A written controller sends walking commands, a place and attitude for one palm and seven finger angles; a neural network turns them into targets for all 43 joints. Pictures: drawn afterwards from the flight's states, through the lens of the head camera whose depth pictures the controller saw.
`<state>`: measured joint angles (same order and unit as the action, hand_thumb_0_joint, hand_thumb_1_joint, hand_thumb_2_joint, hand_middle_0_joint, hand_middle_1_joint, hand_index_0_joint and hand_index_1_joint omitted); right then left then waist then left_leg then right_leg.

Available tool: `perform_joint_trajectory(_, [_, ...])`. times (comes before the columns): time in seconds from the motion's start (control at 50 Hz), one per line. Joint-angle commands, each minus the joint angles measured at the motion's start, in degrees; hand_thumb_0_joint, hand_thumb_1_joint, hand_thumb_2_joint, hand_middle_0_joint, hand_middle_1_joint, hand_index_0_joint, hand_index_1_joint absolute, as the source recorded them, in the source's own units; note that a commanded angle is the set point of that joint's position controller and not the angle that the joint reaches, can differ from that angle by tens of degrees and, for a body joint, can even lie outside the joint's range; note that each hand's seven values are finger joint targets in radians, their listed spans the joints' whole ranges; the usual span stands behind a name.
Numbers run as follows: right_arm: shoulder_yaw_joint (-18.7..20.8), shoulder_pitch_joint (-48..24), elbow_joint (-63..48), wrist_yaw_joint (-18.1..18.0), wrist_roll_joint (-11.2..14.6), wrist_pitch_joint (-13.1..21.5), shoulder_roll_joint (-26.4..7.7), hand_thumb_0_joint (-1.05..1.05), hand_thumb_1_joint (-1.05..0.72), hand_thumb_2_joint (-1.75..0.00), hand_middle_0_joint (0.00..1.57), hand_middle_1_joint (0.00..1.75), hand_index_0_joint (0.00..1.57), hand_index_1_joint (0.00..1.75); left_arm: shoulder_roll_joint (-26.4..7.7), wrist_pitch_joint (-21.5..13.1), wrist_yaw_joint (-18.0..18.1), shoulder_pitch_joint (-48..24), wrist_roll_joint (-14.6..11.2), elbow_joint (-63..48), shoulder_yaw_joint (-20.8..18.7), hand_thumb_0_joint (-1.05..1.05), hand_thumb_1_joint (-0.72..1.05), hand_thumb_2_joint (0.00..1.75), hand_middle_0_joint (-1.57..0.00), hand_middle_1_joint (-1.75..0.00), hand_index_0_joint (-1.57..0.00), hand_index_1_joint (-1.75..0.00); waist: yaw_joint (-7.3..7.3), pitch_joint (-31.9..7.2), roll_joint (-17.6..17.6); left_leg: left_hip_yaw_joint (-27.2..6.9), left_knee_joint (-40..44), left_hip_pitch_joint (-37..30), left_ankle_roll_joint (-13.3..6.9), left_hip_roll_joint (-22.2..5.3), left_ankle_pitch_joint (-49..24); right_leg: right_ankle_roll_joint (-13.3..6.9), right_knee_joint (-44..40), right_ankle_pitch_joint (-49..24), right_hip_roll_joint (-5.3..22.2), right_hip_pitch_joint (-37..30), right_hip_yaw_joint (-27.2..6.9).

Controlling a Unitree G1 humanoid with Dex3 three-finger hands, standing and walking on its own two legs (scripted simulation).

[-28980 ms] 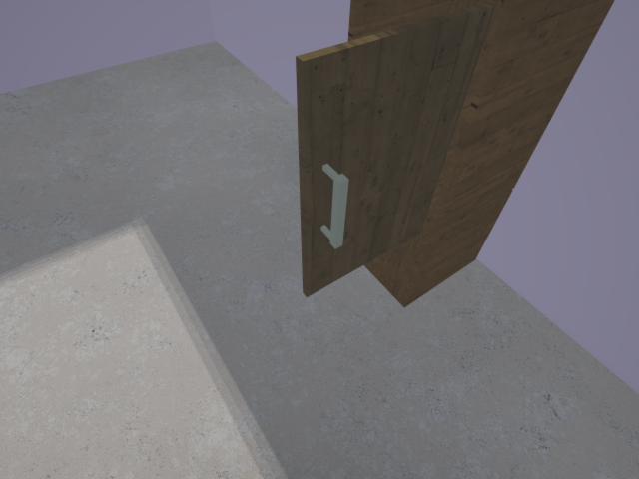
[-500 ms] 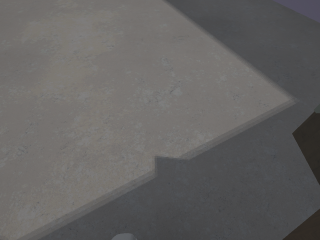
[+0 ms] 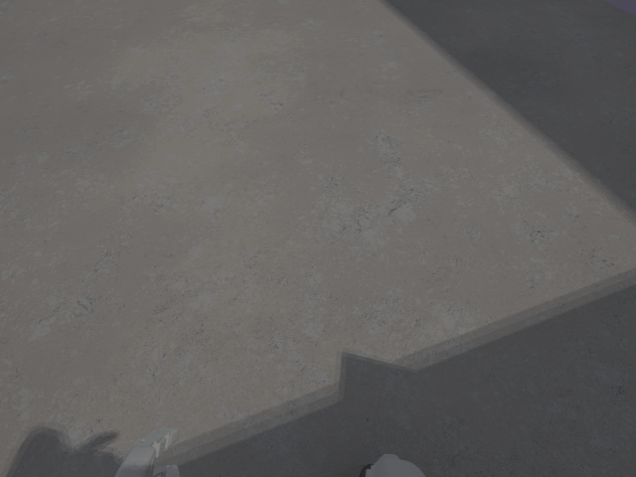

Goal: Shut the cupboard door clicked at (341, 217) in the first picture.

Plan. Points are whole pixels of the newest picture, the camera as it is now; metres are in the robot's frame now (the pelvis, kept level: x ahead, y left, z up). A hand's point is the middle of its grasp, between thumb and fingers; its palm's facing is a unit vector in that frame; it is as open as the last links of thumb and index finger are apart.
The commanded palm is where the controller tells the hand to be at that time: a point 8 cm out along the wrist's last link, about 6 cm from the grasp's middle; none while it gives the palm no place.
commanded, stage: walk to a spot facing it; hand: left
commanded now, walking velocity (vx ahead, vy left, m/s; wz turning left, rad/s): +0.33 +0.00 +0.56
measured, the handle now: out of the picture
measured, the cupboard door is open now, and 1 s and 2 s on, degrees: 63 63 63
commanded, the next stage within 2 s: turn to face it in 0.44 s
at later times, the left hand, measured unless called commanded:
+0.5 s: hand out of the picture +0.08 +0.17 -0.17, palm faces +0.37 -0.91 -0.19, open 7.4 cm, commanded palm none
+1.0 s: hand (170, 367) +0.30 +0.26 -0.16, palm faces +0.20 -0.96 -0.19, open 7.4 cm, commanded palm none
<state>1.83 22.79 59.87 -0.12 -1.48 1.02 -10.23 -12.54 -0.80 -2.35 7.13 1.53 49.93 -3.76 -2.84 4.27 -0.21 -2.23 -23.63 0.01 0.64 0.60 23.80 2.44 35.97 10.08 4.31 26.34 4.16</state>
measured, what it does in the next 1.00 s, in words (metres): walks ahead: right foot, then left foot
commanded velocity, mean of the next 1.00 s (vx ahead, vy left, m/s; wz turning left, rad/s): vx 0.08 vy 0.00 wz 0.01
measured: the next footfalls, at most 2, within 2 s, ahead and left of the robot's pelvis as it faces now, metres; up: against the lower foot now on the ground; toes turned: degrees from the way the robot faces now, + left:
right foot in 0.02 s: +0.14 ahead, -0.12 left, +0.00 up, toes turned -5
left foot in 0.54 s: +0.29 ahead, +0.14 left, +0.00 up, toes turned +25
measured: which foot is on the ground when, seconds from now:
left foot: down 0.00-0.02, up 0.04-0.52, down 0.54-1.00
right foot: up 0.00-0.00, down 0.02-0.52, up 0.54-1.00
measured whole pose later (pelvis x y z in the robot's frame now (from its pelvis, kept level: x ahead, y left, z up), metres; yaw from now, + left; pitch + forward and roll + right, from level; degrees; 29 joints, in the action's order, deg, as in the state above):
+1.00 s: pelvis +0.27 +0.06 +0.01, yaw +10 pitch +1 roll -1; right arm 1.7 11.2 55.8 -1.9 -1.5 -0.9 -11.0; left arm -10.4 3.9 -0.5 11.2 1.9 53.5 -3.8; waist -0.7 3.1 -0.4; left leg 14.0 -29.2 13.8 -3.8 -3.7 16.5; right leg 2.0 42.9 21.9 1.8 19.4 4.3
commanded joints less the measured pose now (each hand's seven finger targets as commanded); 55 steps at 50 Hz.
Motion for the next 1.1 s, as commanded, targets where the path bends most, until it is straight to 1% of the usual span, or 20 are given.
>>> perform_joint_trajectory(0.0, [2.10,-0.88,-7.00,-0.13,1.53,2.11,-4.74,0.00,-0.90,-0.90,0.20,0.30,0.20,0.30,-17.17,-2.48,1.98,24.95,0.44,2.76,-4.67,0.00,0.90,0.90,-0.20,-0.30,-0.20,-0.30,11.51,-13.98,23.96,1.07,-42.95,34.37,-3.64,4.97,10.53,-8.92,-22.78,15.46,24.36,-40.50,-35.64])
perform_joint_trajectory(0.02, [2.85,-1.20,-6.25,-0.05,0.77,1.57,-6.55,0.00,-0.90,-0.90,0.20,0.30,0.20,0.30,-14.39,-2.15,2.47,19.34,-0.05,1.90,-4.21,0.00,0.90,0.90,-0.20,-0.30,-0.20,-0.30,8.82,-10.78,20.13,-3.26,-51.95,36.91,-4.31,0.24,7.17,-8.87,-25.59,26.56,24.29,-33.58,-36.18])
perform_joint_trajectory(0.04, [2.99,-3.20,-6.12,0.24,0.26,1.53,-5.96,0.00,-0.90,-0.90,0.20,0.30,0.20,0.30,-10.91,-2.05,2.70,13.15,0.15,0.24,-3.32,0.00,0.90,0.90,-0.20,-0.30,-0.20,-0.30,6.64,-6.80,14.72,-3.03,-54.95,38.01,-3.83,-2.16,0.60,-8.64,-26.15,28.73,22.35,-26.27,-31.20])
perform_joint_trajectory(0.08, [2.68,-5.77,-5.07,0.96,-0.01,0.50,-4.34,0.00,-0.90,-0.90,0.20,0.30,0.20,0.30,-5.03,-2.77,2.87,7.55,0.11,-0.52,-1.64,0.00,0.90,0.90,-0.20,-0.30,-0.20,-0.30,3.45,-3.21,7.15,-1.73,-52.52,34.08,-2.57,-5.44,-7.20,-6.96,-24.42,12.50,17.24,-16.10,-12.78])
perform_joint_trajectory(0.14, [2.47,-5.47,-4.54,1.64,-0.05,-0.83,-2.35,0.00,-0.90,-0.90,0.20,0.30,0.20,0.30,-2.95,-3.80,2.98,9.87,0.24,1.13,-1.19,0.00,0.90,0.90,-0.20,-0.30,-0.20,-0.30,2.30,-3.58,7.90,0.87,-48.54,34.96,-1.12,-5.50,-9.49,-6.71,-23.31,-5.57,15.12,-17.23,-2.05])
perform_joint_trajectory(0.36, [0.78,-22.64,-13.04,3.52,-0.07,-1.52,-2.83,0.00,-0.90,-0.90,0.20,0.30,0.20,0.30,-6.51,-3.58,3.47,16.05,0.11,4.03,-1.03,0.00,0.90,0.90,-0.20,-0.30,-0.20,-0.30,4.66,-0.46,7.17,8.82,-20.87,36.60,-1.38,-4.56,-10.61,-6.92,-17.73,-33.61,17.05,-29.40,9.81])
perform_joint_trajectory(0.4, [0.96,-21.64,-13.59,3.33,-0.12,-1.56,-4.09,0.00,-0.90,-0.90,0.20,0.30,0.20,0.30,-8.16,-3.08,3.45,15.59,0.22,3.83,-1.24,0.00,0.90,0.90,-0.20,-0.30,-0.20,-0.30,3.59,-1.21,8.09,10.40,-17.79,31.90,-2.41,-2.71,-8.64,-6.43,-13.16,-40.35,17.87,-29.74,10.72])
perform_joint_trajectory(0.46, [2.21,-11.91,-12.04,2.55,-0.50,-1.30,-8.11,0.00,-0.90,-0.90,0.20,0.30,0.20,0.30,-10.94,-2.37,3.36,13.45,-0.34,2.03,-2.02,0.00,0.90,0.90,-0.20,-0.30,-0.20,-0.30,-1.83,-7.53,7.26,12.22,-9.80,13.13,-4.28,1.80,-13.29,-3.87,5.10,-42.21,16.37,-23.99,14.44])
perform_joint_trajectory(0.48, [3.44,-5.43,-10.98,2.04,-0.90,-0.93,-12.87,0.00,-0.90,-0.90,0.20,0.30,0.20,0.30,-10.34,-2.14,3.15,13.16,-0.71,0.86,-2.08,0.00,0.90,0.90,-0.20,-0.30,-0.20,-0.30,-5.00,-13.23,0.55,3.85,-6.58,-1.55,-7.02,-4.93,-28.24,-1.40,19.71,-24.99,13.30,-13.15,14.17])
perform_joint_trajectory(0.5, [4.80,-1.01,-10.88,1.56,-0.85,-0.67,-20.72,0.00,-0.90,-0.90,0.20,0.30,0.20,0.30,-6.82,-1.79,2.58,12.86,-1.51,-1.89,-1.11,0.00,0.90,0.90,-0.20,-0.30,-0.20,-0.30,-5.33,-17.46,-15.13,-21.70,-5.30,-11.63,-16.05,-24.07,-56.54,2.21,38.76,26.33,2.98,5.40,10.97])
perform_joint_trajectory(0.52, [4.26,1.32,-10.02,0.87,0.37,-0.84,-21.24,0.00,-0.90,-0.90,0.20,0.30,0.20,0.30,-7.65,-1.15,3.51,9.62,-1.09,-3.99,-0.93,0.00,0.90,0.90,-0.20,-0.30,-0.20,-0.30,-5.58,-18.63,-4.12,-21.71,-4.02,-9.19,-18.54,-26.83,-60.21,0.75,41.38,28.00,2.35,6.37,0.55])
perform_joint_trajectory(0.6, [0.77,-13.54,-12.88,-1.52,0.20,0.42,-11.09,0.00,-0.90,-0.90,0.20,0.30,0.20,0.30,-2.90,1.05,3.76,13.44,-0.36,1.47,0.03,0.00,0.90,0.90,-0.20,-0.30,-0.20,-0.30,2.42,-10.39,-6.70,-8.48,2.80,9.18,-11.67,-18.71,-39.33,0.89,34.40,15.61,4.02,2.57,-5.29])
perform_joint_trajectory(0.66, [-0.31,-14.38,-10.78,-1.71,0.39,0.75,-8.50,0.00,-0.90,-0.90,0.20,0.30,0.20,0.30,-1.16,2.45,3.55,16.17,-0.27,4.50,0.59,0.00,0.90,0.90,-0.20,-0.30,-0.20,-0.30,4.54,-9.24,-4.84,-2.40,6.67,13.36,-8.84,-15.73,-31.40,0.41,26.27,10.74,2.00,-2.77,-5.55])
perform_joint_trajectory(0.8, [1.33,-12.43,-8.05,-2.00,-0.10,-0.76,-8.45,0.00,-0.90,-0.90,0.20,0.30,0.20,0.30,-2.03,4.12,2.48,8.61,0.16,2.13,-0.89,0.00,0.90,0.90,-0.20,-0.30,-0.20,-0.30,3.39,-2.32,-5.59,0.05,9.56,15.27,-9.81,-18.72,-16.42,0.29,17.03,10.09,-0.60,-1.50,-3.60])
perform_joint_trajectory(0.92, [2.36,-7.88,-6.45,-2.25,-0.40,-0.94,-9.97,0.00,-0.90,-0.90,0.20,0.30,0.20,0.30,-1.50,3.59,1.79,3.56,0.10,-0.65,-0.95,0.00,0.90,0.90,-0.20,-0.30,-0.20,-0.30,0.90,-6.15,-8.14,3.09,1.99,4.97,-10.13,-20.87,-35.97,-0.67,7.73,13.55,-2.38,-3.01,-0.29])
perform_joint_trajectory(1.0, [3.13,-8.11,-6.53,-1.97,0.25,-1.32,-11.18,0.00,-0.90,-0.90,0.20,0.30,0.20,0.30,-3.03,3.06,1.81,7.00,0.02,-0.65,-1.46,0.00,0.90,0.90,-0.20,-0.30,-0.20,-0.30,3.06,-7.74,-7.14,7.37,-5.68,6.40,-6.12,-19.70,-36.74,-2.43,-6.65,1.83,-3.12,-12.69,0.62])
perform_joint_trajectory(1.02, [3.13,-8.62,-7.09,-1.77,0.51,-1.36,-10.73,0.00,-0.90,-0.90,0.20,0.30,0.20,0.30,-5.01,2.71,1.99,9.24,0.13,-0.23,-1.92,0.00,0.90,0.90,-0.20,-0.30,-0.20,-0.30,4.42,-8.46,-3.01,9.76,-11.27,11.33,-3.15,-17.15,-29.99,-4.05,-11.82,-7.81,-0.11,-19.03,-3.75])
perform_joint_trajectory(1.04, [2.79,-8.89,-8.59,-1.55,0.87,-1.34,-7.88,0.00,-0.90,-0.90,0.20,0.30,0.20,0.30,-9.19,2.05,2.56,10.53,0.60,0.23,-2.56,0.00,0.90,0.90,-0.20,-0.30,-0.20,-0.30,4.66,-8.61,8.79,14.41,-20.16,23.12,0.73,-10.41,-14.32,-8.82,-13.71,-25.60,10.50,-26.89,-16.70])
perform_joint_trajectory(1.06, [2.02,-12.52,-10.78,-1.51,0.83,-1.86,-6.18,0.00,-0.90,-0.90,0.20,0.30,0.20,0.30,-12.10,1.85,2.97,13.36,0.20,0.91,-3.04,0.00,0.90,0.90,-0.20,-0.30,-0.20,-0.30,7.09,-7.35,12.36,11.77,-31.57,31.79,2.62,-4.12,12.05,-15.75,-14.50,-40.18,18.33,-27.89,-24.45])
perform_joint_trajectory(1.08, [1.90,-14.19,-11.26,-2.08,0.60,-2.39,-6.61,0.00,-0.90,-0.90,0.20,0.30,0.20,0.30,-12.02,1.87,3.66,13.60,0.03,1.02,-3.38,0.00,0.90,0.90,-0.20,-0.30,-0.20,-0.30,7.20,-7.38,11.98,5.10,-38.47,36.18,2.32,-4.40,12.48,-17.54,-13.62,-41.91,17.24,-28.59,-25.35])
